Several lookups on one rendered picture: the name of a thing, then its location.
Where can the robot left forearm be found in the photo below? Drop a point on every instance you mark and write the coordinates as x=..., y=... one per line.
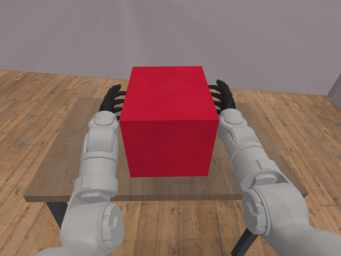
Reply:
x=97, y=181

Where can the table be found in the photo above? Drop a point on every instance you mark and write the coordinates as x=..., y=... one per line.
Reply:
x=54, y=180

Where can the robot right forearm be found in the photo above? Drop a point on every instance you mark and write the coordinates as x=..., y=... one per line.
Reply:
x=252, y=165

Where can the left robot upper arm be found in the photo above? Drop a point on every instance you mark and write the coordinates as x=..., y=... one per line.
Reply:
x=89, y=230

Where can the robot left hand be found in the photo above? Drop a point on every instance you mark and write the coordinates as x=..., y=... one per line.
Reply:
x=109, y=102

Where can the right robot upper arm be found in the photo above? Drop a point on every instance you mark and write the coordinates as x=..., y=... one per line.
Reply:
x=278, y=213

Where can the robot right hand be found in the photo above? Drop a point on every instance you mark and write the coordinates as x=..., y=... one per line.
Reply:
x=225, y=97

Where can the carton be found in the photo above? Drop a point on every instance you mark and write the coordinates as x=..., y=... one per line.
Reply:
x=168, y=122

